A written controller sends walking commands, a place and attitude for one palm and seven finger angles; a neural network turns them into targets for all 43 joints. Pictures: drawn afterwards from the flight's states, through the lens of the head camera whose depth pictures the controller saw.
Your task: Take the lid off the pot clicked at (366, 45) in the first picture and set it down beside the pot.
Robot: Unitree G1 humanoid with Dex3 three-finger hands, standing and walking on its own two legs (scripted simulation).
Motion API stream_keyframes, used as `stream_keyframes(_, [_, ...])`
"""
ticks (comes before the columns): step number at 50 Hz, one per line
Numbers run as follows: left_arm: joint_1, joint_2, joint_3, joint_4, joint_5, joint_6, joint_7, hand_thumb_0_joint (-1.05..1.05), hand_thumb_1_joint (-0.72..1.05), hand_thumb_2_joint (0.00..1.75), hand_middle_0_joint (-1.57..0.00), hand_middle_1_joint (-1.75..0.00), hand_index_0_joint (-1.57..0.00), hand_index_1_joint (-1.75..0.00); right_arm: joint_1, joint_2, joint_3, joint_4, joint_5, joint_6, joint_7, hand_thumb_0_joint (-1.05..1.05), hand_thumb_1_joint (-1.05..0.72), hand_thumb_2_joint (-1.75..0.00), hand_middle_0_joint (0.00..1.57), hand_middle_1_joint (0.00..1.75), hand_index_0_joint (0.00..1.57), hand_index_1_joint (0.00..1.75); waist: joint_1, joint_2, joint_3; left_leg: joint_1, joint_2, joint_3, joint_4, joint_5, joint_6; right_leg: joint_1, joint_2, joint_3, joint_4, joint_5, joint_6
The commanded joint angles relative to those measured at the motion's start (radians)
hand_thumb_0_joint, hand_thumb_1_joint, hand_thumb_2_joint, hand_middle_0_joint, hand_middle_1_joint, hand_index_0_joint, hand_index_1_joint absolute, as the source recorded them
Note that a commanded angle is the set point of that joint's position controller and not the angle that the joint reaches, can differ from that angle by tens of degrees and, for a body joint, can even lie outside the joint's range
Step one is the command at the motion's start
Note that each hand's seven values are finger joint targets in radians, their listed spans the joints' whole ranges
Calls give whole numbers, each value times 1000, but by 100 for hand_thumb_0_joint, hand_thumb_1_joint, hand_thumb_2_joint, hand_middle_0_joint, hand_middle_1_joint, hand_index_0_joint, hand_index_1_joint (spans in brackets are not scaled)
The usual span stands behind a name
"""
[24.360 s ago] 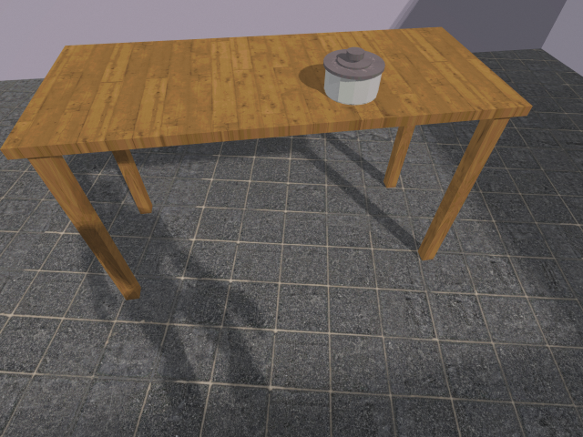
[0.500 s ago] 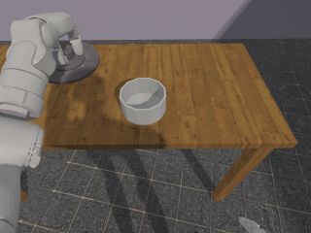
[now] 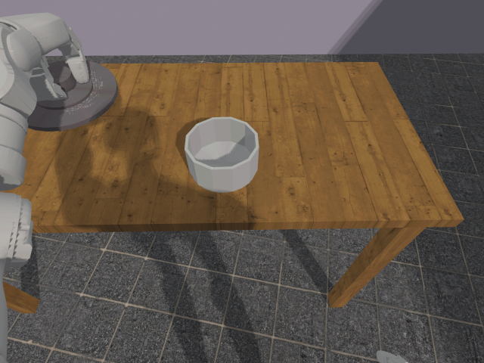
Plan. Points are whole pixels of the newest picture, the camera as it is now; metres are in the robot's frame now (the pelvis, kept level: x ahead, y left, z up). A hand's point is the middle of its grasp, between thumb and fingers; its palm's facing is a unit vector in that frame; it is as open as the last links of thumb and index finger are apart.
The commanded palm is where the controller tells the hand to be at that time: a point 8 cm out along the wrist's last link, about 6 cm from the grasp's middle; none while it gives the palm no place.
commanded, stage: move the lid sideways beside the pot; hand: left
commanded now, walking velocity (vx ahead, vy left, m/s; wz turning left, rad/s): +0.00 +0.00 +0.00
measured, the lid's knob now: (57, 79) +0.49 +0.28 +0.21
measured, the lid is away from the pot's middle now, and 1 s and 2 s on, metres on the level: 0.24 0.25 0.24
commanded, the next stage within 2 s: lower the lid onto the table in 0.10 s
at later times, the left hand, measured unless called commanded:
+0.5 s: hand (66, 83) +0.48 +0.26 +0.21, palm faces -0.31 -0.08 -0.95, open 7.0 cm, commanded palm +0.47 +0.26 +0.28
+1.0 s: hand (69, 108) +0.47 +0.27 +0.17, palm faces -0.37 -0.11 -0.92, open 7.0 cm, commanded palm +0.47 +0.27 +0.25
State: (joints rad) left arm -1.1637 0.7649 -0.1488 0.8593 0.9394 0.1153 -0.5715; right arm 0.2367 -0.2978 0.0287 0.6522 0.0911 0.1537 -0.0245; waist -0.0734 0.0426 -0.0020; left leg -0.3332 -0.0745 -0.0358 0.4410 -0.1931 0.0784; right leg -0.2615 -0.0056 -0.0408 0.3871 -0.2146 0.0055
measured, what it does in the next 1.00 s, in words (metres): stands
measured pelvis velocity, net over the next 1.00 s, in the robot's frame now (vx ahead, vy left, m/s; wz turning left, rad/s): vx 0.01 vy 0.00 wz -0.01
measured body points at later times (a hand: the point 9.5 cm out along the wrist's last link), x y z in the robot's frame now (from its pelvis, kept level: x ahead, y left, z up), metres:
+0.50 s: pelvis +0.00 +0.00 +0.00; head +0.05 +0.00 +0.45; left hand +0.49 +0.26 +0.26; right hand +0.08 -0.26 -0.12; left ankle +0.01 +0.07 -0.74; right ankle -0.02 -0.13 -0.74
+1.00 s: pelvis +0.01 +0.00 +0.00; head +0.07 +0.00 +0.45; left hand +0.49 +0.28 +0.22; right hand +0.09 -0.28 -0.12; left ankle +0.01 +0.07 -0.74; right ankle -0.02 -0.13 -0.74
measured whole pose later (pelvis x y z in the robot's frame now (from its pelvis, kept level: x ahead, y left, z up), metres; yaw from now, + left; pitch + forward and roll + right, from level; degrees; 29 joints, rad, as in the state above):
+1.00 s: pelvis +0.01 +0.00 +0.00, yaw -1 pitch +7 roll -2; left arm -1.08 0.77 -0.11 0.93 0.93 0.07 -0.54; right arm 0.25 -0.30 0.02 0.65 0.09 0.15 -0.03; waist -0.09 0.03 0.00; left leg -0.36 -0.06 -0.03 0.47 -0.22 0.07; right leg -0.28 0.01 -0.03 0.39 -0.23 0.00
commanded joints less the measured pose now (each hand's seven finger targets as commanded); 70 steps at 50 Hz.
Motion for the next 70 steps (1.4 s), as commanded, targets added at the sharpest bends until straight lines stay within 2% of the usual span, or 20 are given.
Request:
stream_keyframes(1, [-638, 311, 106, -248, 13, -17, 64, 0, 62, 104, -82, -104, -93, -105, -20, -147, -54, -109, 3, -35, -13, 0, -90, -90, 20, 30, 20, 30, -6, 81, -466, 359, 31, -69, 8, 385, 6, 10, 45, -15, -19, 226, -59])
stream_keyframes(2, [-629, 254, 58, -268, -8, -19, 64, 0, 62, 104, -82, -104, -93, -105, -15, -155, -60, -110, 5, -37, -10, 0, -90, -90, 20, 30, 20, 30, -18, 130, -463, 385, 34, -73, 17, 419, -1, -19, 38, -13, -29, 228, -62])
stream_keyframes(5, [-635, 266, 67, -218, 3, -11, 57, 0, 62, 104, -82, -104, -93, -105, -11, -149, -55, -93, 6, -31, -10, 0, -90, -90, 20, 30, 20, 30, -16, 71, -422, 351, 37, -68, 0, 325, 2, -27, 48, -21, -32, 179, -56])
stream_keyframes(7, [-661, 230, 40, -269, -21, -20, 59, 0, 62, 104, -82, -104, -93, -105, -7, -159, -60, -96, 4, -40, -12, 0, -90, -90, 20, 30, 20, 30, -21, 107, -452, 385, 36, -74, 11, 368, 1, -35, 40, -19, -34, 198, -60])
stream_keyframes(8, [-699, 285, 78, -298, 0, -26, 63, 0, 62, 104, -82, -104, -93, -105, -6, -150, -58, -93, -1, -43, -12, 0, -90, -90, 20, 30, 20, 30, -15, 100, -488, 390, 35, -81, 7, 367, -1, -12, 48, -18, -26, 195, -57])
stream_keyframes(11, [-687, 277, 79, -184, 4, -8, 61, 0, 62, 104, -82, -104, -93, -105, -4, -150, -53, -75, 4, -47, -17, 0, -90, -90, 20, 30, 20, 30, -18, 107, -448, 371, 31, -72, 2, 333, 3, -18, 49, -19, -24, 199, -61])
stream_keyframes(12, [-681, 226, 34, -186, -19, 0, 61, 0, 62, 104, -82, -104, -93, -105, 9, -160, -55, -73, 5, -49, -14, 0, -90, -90, 20, 30, 20, 30, -27, 122, -432, 368, 31, -83, 0, 351, -10, -36, 44, -24, -32, 197, -65])
stream_keyframes(14, [-671, 223, 45, -120, -4, 12, 55, 0, 62, 104, -82, -104, -93, -105, 12, -153, -55, -62, 1, -55, -13, 0, -90, -90, 20, 30, 20, 30, -23, 50, -410, 337, 30, -76, -2, 302, 1, -26, 53, -27, -29, 191, -57])
stream_keyframes(16, [-670, 290, 90, -141, 13, 12, 63, 0, 62, 104, -82, -104, -93, -105, 8, -155, -53, -74, -1, -57, -12, 0, -90, -90, 20, 30, 20, 30, -10, 42, -454, 327, 25, -67, -1, 306, 4, 18, 48, -17, -18, 220, -58])
stream_keyframes(20, [-681, 217, 37, -160, 20, 4, 68, 0, 62, 104, -82, -104, -93, -105, 11, -149, -57, -77, -4, -57, -7, 0, -90, -90, 20, 30, 20, 30, -20, 73, -456, 363, 33, -77, 10, 387, -4, -22, 50, -20, -16, 224, -57])
stream_keyframes(24, [-633, 292, 106, -132, 28, -3, 76, 0, 62, 104, -82, -104, -93, -105, 20, -156, -58, -84, -8, -54, -5, 0, -90, -90, 20, 30, 20, 30, -11, 60, -469, 337, 31, -70, 18, 402, -2, 9, 51, -14, -6, 253, -58])
stream_keyframes(32, [-600, 273, 93, -173, 17, -19, 87, 0, 62, 104, -82, -104, -93, -105, 34, -161, -68, -98, -7, -52, -7, 0, -90, -90, 20, 30, 20, 30, -19, 93, -492, 367, 35, -72, 35, 474, -3, -2, 46, -11, -10, 282, -59])
stream_keyframes(38, [-582, 359, 157, -173, 23, -37, 93, 0, 62, 104, -82, -104, -93, -105, 33, -158, -64, -97, -7, -47, -11, 0, -90, -90, 20, 30, 20, 30, -8, 54, -497, 317, 30, -56, 32, 420, 10, 55, 46, 0, 0, 316, -52])
stream_keyframes(42, [-526, 296, 115, -210, 8, -46, 92, 0, 62, 104, -82, -104, -93, -105, 29, -161, -72, -108, -6, -43, -8, 0, -90, -90, 20, 30, 20, 30, -20, 115, -504, 373, 37, -61, 58, 538, 7, 9, 47, -1, -4, 338, -53])
stream_keyframes(45, [-484, 377, 181, -154, 11, -54, 91, 0, 62, 104, -82, -104, -93, -105, 26, -158, -62, -104, -3, -35, -12, 0, -90, -90, 20, 30, 20, 30, -10, 53, -481, 304, 30, -47, 48, 445, 18, 54, 48, 3, 4, 340, -48])
stream_keyframes(49, [-526, 282, 102, -186, -1, -58, 85, 0, 62, 104, -82, -104, -93, -105, 16, -155, -68, -100, 0, -28, -12, 0, -90, -90, 20, 30, 20, 30, -26, 94, -460, 334, 34, -50, 51, 445, 18, -2, 51, -5, -4, 307, -47])
stream_keyframes(53, [-528, 339, 154, -318, -5, -88, 102, 0, 62, 104, -82, -104, -93, -105, 20, -151, -73, -111, -10, -34, -14, 0, -90, -90, 20, 30, 20, 30, -19, 143, -556, 418, 40, -70, 69, 548, 13, -1, 53, 3, 2, 314, -47])
stream_keyframes(59, [-498, 243, 77, -117, -29, -81, 98, 0, 62, 104, -82, -104, -93, -105, 26, -160, -62, -75, 6, -17, -18, 0, -90, -90, 20, 30, 20, 30, -36, 45, -389, 285, 34, -42, 29, 294, 15, -39, 51, -19, -12, 223, -49])
stream_keyframes(63, [-587, 326, 126, -244, -5, -114, 132, 0, 62, 104, -82, -104, -93, -105, 37, -157, -63, -81, -5, -35, -28, 0, -90, -90, 20, 30, 20, 30, -26, 102, -516, 354, 37, -56, 39, 356, 14, 0, 51, -5, -2, 252, -53])
stream_keyframes(70, [-478, 309, 135, -65, -7, -130, 151, 0, 62, 104, -82, -104, -93, -105, 58, -159, -59, -63, -4, -41, -34, 0, -90, -90, 20, 30, 20, 30, -26, 83, -434, 287, 39, -44, 34, 319, 14, -28, 50, -11, 0, 236, -55])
